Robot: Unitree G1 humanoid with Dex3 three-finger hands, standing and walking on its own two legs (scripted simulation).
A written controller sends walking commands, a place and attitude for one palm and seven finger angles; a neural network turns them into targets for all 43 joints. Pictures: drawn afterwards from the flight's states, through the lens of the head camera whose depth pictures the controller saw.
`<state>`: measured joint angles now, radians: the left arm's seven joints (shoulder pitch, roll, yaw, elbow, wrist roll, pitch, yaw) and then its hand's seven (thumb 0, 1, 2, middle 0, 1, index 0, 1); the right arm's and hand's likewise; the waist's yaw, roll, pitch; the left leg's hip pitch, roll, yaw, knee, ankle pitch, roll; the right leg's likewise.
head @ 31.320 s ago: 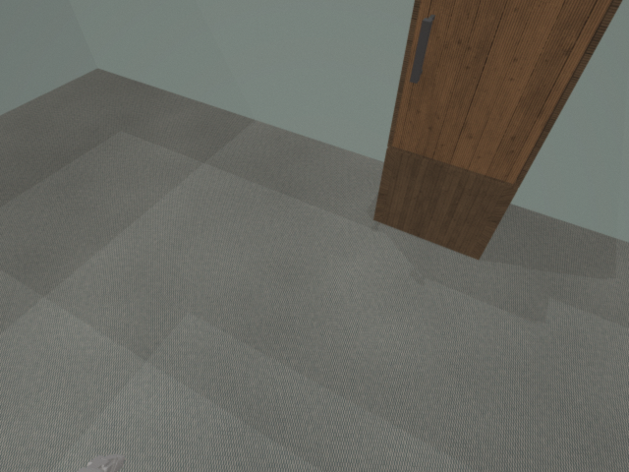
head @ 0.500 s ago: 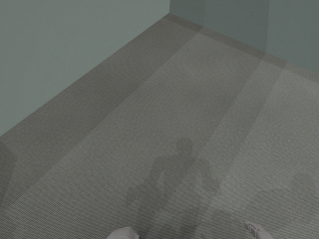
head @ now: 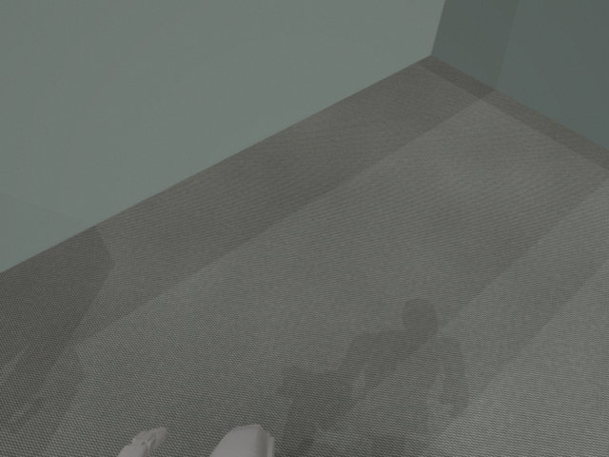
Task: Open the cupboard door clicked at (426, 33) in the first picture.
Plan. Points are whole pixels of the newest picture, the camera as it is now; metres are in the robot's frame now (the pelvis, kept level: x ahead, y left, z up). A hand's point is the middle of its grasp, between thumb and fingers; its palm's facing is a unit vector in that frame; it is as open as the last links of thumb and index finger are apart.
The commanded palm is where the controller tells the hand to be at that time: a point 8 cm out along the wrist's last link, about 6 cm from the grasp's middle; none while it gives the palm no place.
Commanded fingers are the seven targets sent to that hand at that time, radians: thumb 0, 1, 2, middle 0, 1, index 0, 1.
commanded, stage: turn to face it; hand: left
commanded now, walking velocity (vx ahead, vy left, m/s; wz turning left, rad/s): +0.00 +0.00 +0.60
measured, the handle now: out of the picture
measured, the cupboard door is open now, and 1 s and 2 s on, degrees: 40 40 40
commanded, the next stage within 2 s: none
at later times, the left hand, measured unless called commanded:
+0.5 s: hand out of the picture +0.04 +0.22 -0.16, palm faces +0.32 -0.90 -0.30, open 7.4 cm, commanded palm none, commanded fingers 0.00 0.90 0.90 -0.20 -0.30 -0.20 -0.30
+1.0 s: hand out of the picture -0.05 +0.21 -0.17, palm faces +0.60 -0.76 -0.24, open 7.4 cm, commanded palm none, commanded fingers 0.00 0.90 0.90 -0.20 -0.30 -0.20 -0.30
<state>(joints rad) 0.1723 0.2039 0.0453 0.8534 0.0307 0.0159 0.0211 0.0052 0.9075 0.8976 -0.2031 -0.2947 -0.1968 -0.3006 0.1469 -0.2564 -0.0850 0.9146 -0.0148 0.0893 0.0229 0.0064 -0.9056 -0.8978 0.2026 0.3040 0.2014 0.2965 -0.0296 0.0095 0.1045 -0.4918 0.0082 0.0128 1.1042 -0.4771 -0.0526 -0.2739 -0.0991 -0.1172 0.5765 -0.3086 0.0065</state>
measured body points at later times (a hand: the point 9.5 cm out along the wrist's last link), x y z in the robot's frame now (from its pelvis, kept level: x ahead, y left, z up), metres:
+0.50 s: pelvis +0.01 -0.02 -0.01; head +0.06 -0.01 +0.44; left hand +0.03 +0.27 -0.13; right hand +0.16 -0.25 -0.15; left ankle -0.01 +0.12 -0.73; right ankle +0.05 -0.15 -0.74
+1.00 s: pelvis +0.01 -0.02 +0.00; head +0.05 +0.04 +0.45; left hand -0.08 +0.25 -0.15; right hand +0.24 -0.16 -0.13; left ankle -0.04 +0.07 -0.73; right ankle +0.08 -0.16 -0.66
